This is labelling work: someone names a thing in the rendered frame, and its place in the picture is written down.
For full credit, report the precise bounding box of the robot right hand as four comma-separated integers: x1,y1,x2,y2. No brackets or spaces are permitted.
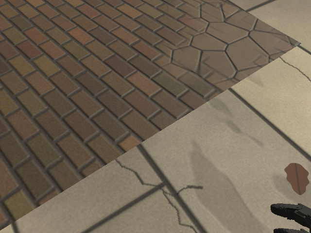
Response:
270,203,311,233

